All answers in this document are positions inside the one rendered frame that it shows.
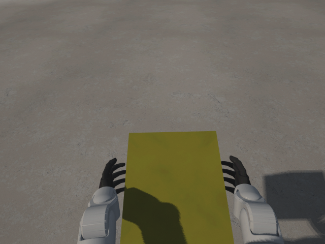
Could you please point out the right robot hand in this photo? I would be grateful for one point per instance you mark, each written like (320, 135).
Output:
(239, 173)

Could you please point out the carton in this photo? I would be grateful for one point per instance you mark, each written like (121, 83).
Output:
(174, 190)

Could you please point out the left robot forearm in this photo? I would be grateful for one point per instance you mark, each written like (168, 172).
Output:
(98, 223)

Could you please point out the right robot forearm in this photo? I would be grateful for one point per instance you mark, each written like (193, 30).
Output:
(259, 224)

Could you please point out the left robot hand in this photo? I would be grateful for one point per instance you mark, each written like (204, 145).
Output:
(108, 176)

